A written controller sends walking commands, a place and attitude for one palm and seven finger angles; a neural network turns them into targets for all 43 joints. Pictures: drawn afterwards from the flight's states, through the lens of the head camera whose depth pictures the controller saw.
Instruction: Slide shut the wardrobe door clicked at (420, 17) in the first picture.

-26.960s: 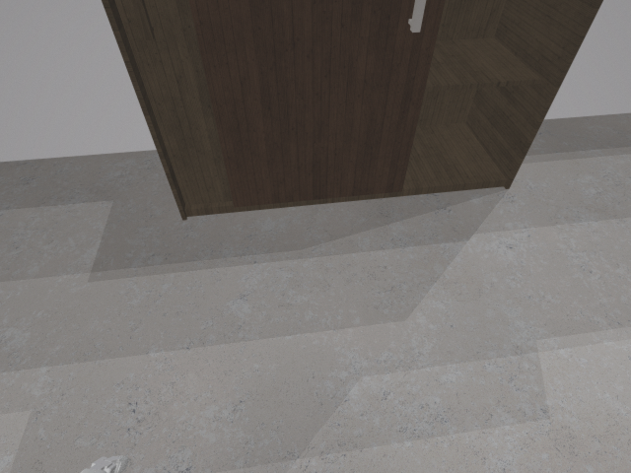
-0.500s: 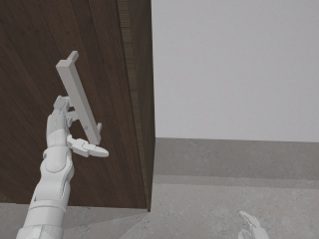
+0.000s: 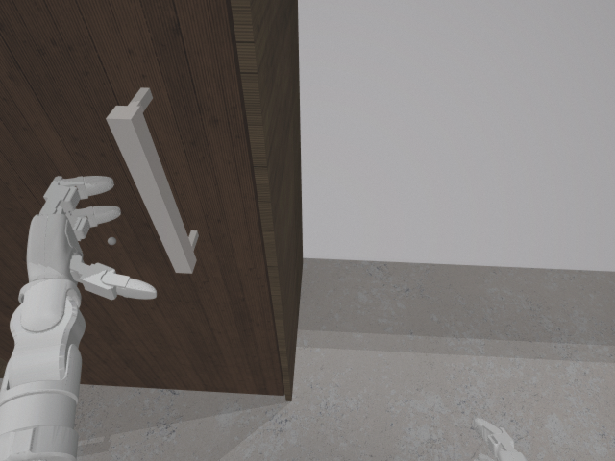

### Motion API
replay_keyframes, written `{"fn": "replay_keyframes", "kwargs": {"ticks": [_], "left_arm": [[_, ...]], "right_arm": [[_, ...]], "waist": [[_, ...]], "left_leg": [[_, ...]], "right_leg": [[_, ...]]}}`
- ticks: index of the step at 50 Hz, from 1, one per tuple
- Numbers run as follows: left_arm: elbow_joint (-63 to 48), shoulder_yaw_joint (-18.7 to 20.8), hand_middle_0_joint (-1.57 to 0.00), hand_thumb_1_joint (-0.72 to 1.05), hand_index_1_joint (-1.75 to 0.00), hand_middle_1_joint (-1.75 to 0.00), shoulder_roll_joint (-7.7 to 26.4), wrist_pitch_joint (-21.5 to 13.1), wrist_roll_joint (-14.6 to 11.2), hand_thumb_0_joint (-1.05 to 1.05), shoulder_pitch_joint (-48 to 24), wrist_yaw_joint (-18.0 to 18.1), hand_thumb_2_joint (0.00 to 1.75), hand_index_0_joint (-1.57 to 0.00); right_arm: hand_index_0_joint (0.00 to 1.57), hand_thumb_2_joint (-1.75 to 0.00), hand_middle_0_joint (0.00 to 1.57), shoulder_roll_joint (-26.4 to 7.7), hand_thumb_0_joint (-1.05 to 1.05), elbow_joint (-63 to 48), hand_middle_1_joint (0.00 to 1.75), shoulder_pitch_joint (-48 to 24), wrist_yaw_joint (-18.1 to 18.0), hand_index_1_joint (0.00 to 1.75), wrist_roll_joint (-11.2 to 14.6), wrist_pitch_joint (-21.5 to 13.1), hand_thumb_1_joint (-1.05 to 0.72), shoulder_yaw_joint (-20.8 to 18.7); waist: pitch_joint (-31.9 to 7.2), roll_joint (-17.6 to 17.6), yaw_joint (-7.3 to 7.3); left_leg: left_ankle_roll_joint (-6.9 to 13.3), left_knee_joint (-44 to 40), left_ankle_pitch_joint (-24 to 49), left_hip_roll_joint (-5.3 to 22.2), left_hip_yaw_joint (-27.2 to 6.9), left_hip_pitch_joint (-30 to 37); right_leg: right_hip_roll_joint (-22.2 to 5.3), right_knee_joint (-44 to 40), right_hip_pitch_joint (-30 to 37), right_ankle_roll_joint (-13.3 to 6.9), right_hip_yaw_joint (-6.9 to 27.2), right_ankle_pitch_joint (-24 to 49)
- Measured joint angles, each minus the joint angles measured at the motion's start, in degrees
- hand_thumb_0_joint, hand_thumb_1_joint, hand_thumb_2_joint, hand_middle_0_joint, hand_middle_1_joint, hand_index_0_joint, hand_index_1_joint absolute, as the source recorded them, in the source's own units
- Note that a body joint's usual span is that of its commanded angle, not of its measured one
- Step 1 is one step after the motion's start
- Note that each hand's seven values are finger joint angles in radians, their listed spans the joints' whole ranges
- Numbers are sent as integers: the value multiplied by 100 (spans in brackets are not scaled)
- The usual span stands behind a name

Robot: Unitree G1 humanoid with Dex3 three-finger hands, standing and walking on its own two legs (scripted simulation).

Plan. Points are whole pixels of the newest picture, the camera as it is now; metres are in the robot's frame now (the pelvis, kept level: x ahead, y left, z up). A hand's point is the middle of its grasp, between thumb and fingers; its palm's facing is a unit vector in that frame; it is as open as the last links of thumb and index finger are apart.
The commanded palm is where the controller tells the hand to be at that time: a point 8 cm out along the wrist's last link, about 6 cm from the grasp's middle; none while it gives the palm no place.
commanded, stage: slip the hand off the handle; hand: left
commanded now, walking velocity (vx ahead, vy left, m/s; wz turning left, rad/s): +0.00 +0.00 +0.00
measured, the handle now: (167, 192) +0.40 +0.22 +0.15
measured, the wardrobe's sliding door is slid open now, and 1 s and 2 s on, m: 0.00 0.00 0.00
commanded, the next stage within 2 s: draw the hand back to the body in 0.62 s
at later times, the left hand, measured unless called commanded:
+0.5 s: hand (95, 303) +0.25 +0.26 +0.12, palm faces +0.34 -0.92 -0.21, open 14.7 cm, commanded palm +0.20 +0.30 +0.13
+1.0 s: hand (76, 320) +0.22 +0.25 +0.14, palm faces +0.11 -0.99 -0.09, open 14.7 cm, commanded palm +0.17 +0.30 +0.14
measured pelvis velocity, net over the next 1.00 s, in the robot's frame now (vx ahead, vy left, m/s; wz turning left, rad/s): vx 0.01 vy -0.01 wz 0.03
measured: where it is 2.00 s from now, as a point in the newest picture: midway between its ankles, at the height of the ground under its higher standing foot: outside the picture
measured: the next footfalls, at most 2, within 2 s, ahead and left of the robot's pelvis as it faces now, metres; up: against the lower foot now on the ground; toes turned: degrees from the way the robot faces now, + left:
none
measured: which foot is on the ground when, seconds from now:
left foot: down 0.00-1.00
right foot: down 0.00-1.00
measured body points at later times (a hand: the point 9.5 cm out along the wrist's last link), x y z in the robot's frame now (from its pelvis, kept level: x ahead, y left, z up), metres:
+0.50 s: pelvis +0.00 +0.00 +0.00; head -0.01 -0.02 +0.45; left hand +0.23 +0.31 +0.13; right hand +0.19 -0.22 -0.08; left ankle +0.04 +0.10 -0.73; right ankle -0.01 -0.09 -0.73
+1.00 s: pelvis +0.01 -0.01 +0.00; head -0.03 -0.03 +0.45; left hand +0.21 +0.31 +0.15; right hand +0.19 -0.24 -0.06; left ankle +0.04 +0.10 -0.73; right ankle -0.01 -0.09 -0.73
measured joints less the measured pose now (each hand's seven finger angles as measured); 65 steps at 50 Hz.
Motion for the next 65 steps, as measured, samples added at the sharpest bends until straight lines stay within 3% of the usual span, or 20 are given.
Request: {"fn": "replay_keyframes", "kwargs": {"ticks": [5,11,24,34,38,42,46,49,52,63,65], "left_arm": [[-455,-2,-25,-55,-115,-115,-84,-22,-151,-2,533,-121,20,-26],[-1166,-53,-26,-55,-115,-116,-284,3,-179,-2,1255,0,20,-26],[-1887,-200,-26,-56,-115,-116,-346,132,-290,-2,1906,-65,20,-26],[-2677,-89,-26,-55,-115,-116,-370,120,-436,-2,2854,-167,20,-26],[-2706,-55,-26,-56,-115,-116,-357,69,-489,-2,2890,-201,20,-26],[-2403,69,-25,-56,-115,-116,-307,249,-1152,-2,2614,-1004,20,-26],[-2117,195,-25,-56,-115,-116,-61,578,-1466,-2,2365,-1803,20,-26],[-2185,351,-25,-56,-115,-116,51,767,-1601,-2,2453,-2001,20,-26],[-2435,490,-25,-55,-115,-116,30,883,-1695,-2,2705,-1970,20,-26],[-3186,316,-25,-52,-113,-114,-197,1090,-1505,-2,3125,-1636,21,-26],[-3339,203,-25,-49,-111,-112,-130,968,-1030,-2,3163,-1081,23,-26]], "right_arm": [[21,-90,20,-16,1,-63,30,96,48,30,27,-37,-91,-35],[21,-90,20,15,1,-109,30,45,51,30,6,-111,-91,-38],[21,-90,20,113,1,-182,30,-306,-26,30,19,-383,-91,88],[21,-90,20,139,1,-253,30,-239,45,30,7,-521,-90,88],[21,-90,20,100,1,-163,30,-217,1,30,7,-580,-90,79],[21,-90,20,40,1,26,30,-189,-137,30,130,-739,-90,160],[21,-90,20,-3,1,89,30,-155,-202,30,190,-972,-90,233],[21,-90,20,-19,1,-14,30,-124,-141,30,204,-1134,-90,230],[21,-90,20,-34,1,-153,30,-69,-66,30,222,-1252,-90,198],[21,-90,20,-77,1,-134,30,-62,-85,30,225,-1393,-90,172],[21,-90,20,-36,1,-136,30,-115,-60,30,112,-1298,-90,138]], "waist": [[-77,37,-2],[-97,49,42],[-71,83,208],[-129,83,250],[-85,96,285],[-39,147,267],[-46,176,200],[-107,189,122],[-196,191,80],[-118,154,243],[-36,175,280]], "left_leg": [[6,13,-29,10,46,-1],[4,38,-53,7,48,52],[-28,26,-13,-17,-82,157],[-70,67,-66,10,-118,209],[-80,139,-81,1,-184,156],[-88,123,-70,0,-285,231],[-93,26,-55,8,-286,401],[-93,-61,-44,17,-217,498],[-88,-118,-43,18,-150,542],[-53,-147,-22,-28,-212,671],[-58,-187,-2,-4,-216,742]], "right_leg": [[5,24,-25,10,49,-15],[2,57,25,12,54,-45],[-8,28,188,-19,-73,-50],[24,34,264,-51,-99,-98],[16,91,245,-62,-164,-135],[36,-30,405,-68,-259,-104],[57,-172,589,-64,-256,-58],[64,-233,645,-58,-186,-32],[61,-254,649,-47,-119,-24],[31,-339,833,-18,-180,4],[63,-448,932,-27,-180,58]]}}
